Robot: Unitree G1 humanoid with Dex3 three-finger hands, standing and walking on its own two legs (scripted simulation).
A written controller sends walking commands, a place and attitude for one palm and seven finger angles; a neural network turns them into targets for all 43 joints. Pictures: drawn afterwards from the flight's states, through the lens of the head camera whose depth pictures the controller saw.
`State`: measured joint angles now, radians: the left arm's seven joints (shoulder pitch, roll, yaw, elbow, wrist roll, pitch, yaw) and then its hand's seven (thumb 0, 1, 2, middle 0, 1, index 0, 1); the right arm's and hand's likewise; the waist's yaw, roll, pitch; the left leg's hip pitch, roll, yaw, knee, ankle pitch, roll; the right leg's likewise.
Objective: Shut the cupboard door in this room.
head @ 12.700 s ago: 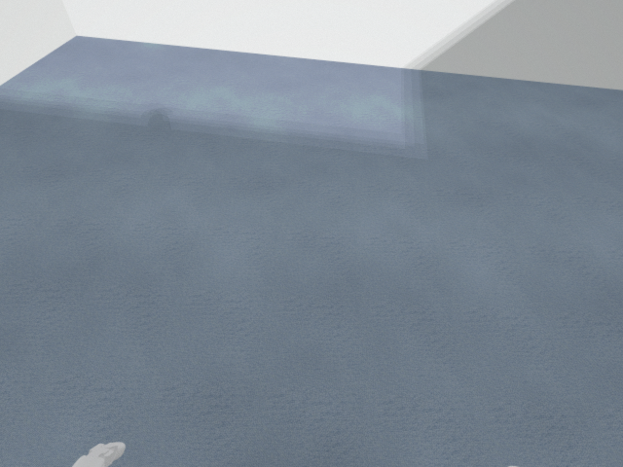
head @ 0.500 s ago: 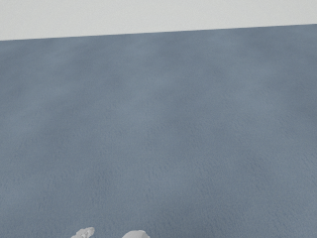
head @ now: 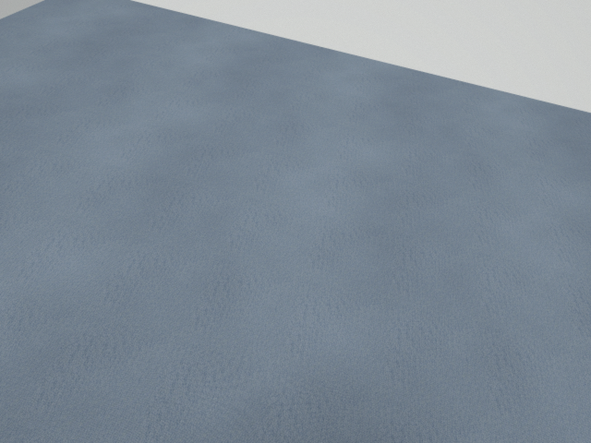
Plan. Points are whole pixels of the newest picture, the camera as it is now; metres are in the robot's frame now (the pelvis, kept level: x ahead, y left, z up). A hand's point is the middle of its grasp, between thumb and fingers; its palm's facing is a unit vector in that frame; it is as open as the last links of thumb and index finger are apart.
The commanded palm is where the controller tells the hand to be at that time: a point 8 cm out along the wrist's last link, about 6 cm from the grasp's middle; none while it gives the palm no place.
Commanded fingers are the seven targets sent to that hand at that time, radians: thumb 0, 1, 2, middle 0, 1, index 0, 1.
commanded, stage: turn or walk to find it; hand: left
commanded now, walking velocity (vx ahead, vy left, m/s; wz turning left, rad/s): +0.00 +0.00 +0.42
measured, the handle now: out of the picture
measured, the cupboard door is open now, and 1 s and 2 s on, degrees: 82 82 82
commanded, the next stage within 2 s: none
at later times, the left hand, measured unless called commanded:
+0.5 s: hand out of the picture +0.05 +0.16 -0.13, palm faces +0.19 -0.94 -0.29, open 7.3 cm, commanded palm none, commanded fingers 0.00 0.90 0.90 -0.20 -0.30 -0.20 -0.30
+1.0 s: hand out of the picture -0.14 +0.14 -0.17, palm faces +0.48 -0.84 -0.25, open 7.3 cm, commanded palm none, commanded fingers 0.00 0.90 0.90 -0.20 -0.30 -0.20 -0.30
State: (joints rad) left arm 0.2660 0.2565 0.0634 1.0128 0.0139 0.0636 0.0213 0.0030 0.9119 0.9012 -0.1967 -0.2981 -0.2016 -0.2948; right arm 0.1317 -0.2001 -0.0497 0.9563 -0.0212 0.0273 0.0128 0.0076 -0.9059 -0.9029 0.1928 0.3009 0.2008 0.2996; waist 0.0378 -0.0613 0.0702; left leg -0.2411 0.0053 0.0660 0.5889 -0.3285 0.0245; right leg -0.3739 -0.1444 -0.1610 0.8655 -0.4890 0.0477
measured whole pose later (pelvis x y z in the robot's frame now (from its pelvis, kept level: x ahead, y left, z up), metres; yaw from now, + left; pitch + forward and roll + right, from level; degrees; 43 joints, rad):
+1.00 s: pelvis -0.06 -0.05 +0.00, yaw +25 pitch +0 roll +1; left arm 0.28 0.21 0.05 1.01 0.02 0.02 0.02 0.00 0.91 0.90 -0.20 -0.30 -0.20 -0.30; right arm 0.13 -0.23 -0.06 0.98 -0.01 0.06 0.01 0.01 -0.91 -0.90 0.19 0.30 0.20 0.30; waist 0.04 -0.02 0.08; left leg -0.26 0.03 0.06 0.65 -0.38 -0.05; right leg -0.26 -0.14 -0.30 0.57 -0.29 -0.02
